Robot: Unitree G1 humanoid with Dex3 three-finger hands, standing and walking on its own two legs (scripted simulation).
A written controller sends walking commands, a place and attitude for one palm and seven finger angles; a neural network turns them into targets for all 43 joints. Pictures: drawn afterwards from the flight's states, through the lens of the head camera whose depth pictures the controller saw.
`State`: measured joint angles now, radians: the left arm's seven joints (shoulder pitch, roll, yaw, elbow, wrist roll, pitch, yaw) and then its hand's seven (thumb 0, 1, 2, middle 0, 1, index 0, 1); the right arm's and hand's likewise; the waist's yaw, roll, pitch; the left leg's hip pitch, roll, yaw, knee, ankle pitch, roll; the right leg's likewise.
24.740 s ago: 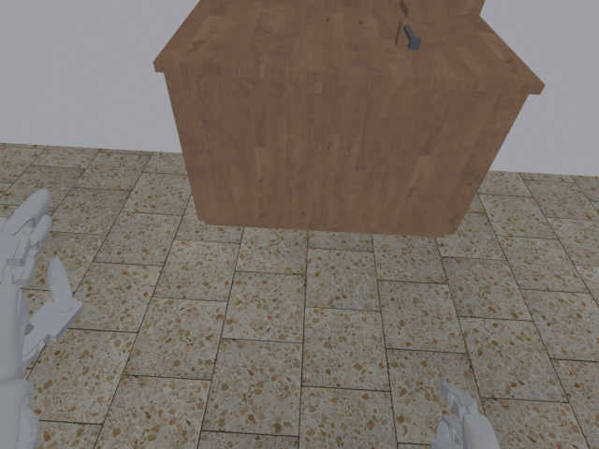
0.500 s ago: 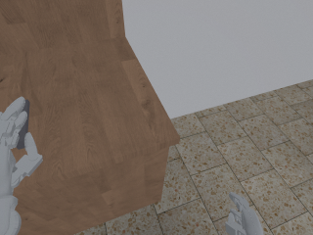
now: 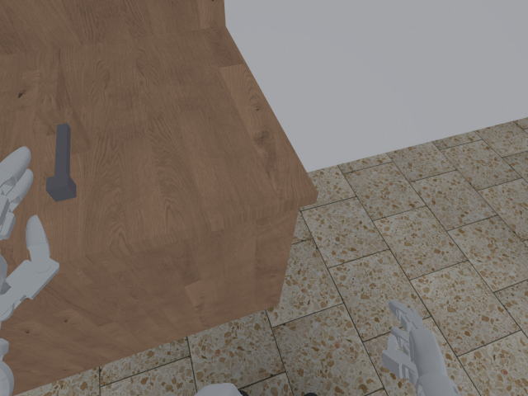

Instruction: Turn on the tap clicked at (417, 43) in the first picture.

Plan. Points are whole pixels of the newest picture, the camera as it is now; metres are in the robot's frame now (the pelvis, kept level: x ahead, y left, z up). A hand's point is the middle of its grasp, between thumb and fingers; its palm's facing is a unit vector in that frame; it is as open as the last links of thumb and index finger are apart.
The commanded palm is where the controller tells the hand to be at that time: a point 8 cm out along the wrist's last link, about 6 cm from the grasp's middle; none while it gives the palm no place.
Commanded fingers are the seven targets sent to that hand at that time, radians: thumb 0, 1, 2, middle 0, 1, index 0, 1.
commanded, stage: come to a stop and stand still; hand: left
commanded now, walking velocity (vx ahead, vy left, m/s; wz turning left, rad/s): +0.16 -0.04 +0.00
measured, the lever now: (61, 187) +0.36 +0.34 +0.09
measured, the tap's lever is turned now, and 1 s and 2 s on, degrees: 0 0 0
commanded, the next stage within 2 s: look again from close up in 1.38 s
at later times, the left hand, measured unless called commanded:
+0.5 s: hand (18, 277) +0.20 +0.27 +0.16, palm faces +0.40 -0.84 -0.37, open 7.4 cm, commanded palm +0.14 +0.30 +0.18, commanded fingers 0.00 0.90 0.90 -0.20 -0.30 -0.20 -0.30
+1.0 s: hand (53, 227) +0.25 +0.26 +0.16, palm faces +0.39 -0.85 -0.36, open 7.4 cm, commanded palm +0.20 +0.30 +0.18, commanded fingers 0.00 0.90 0.90 -0.20 -0.30 -0.20 -0.30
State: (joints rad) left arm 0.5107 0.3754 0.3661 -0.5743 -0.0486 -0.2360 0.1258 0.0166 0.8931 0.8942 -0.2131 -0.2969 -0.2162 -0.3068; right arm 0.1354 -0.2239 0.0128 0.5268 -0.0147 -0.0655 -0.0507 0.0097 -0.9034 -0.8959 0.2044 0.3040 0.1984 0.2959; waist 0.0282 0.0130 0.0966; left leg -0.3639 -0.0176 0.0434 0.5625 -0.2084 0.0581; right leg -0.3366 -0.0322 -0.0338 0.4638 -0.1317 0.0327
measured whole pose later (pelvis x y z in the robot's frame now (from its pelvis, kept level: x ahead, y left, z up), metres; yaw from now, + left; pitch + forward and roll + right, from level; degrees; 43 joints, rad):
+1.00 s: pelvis +0.04 +0.02 +0.01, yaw +0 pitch +0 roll -1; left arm 0.45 0.34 0.32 -0.48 -0.06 -0.11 0.13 0.02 0.90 0.89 -0.21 -0.30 -0.21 -0.31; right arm 0.18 -0.21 0.02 0.59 0.00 -0.07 -0.05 0.01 -0.90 -0.90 0.21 0.30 0.20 0.30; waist 0.02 0.00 0.02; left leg -0.24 -0.06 0.08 0.43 -0.20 0.09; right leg -0.09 0.04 -0.01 0.39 -0.30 -0.03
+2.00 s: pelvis +0.00 +0.03 +0.01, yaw +0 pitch -1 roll -2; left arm 0.34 0.35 0.39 -0.39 -0.04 -0.20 0.13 0.02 0.89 0.89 -0.21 -0.30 -0.21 -0.31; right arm 0.25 -0.20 0.02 0.59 0.01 -0.11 -0.04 0.01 -0.90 -0.90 0.20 0.30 0.20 0.30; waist 0.04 -0.03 0.02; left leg -0.28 -0.05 0.08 0.45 -0.16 0.10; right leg -0.14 0.05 -0.01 0.43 -0.27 -0.02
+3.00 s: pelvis +0.01 +0.03 +0.00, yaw +0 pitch +1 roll -2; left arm 0.36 0.39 0.38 -0.48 -0.04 -0.18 0.11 0.02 0.89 0.89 -0.21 -0.30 -0.22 -0.31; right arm 0.19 -0.24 0.02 0.54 0.01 -0.08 -0.03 0.01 -0.90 -0.90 0.20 0.30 0.20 0.30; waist 0.01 -0.01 0.10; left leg -0.33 -0.05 0.08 0.52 -0.21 0.10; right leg -0.16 0.06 0.01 0.48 -0.33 -0.03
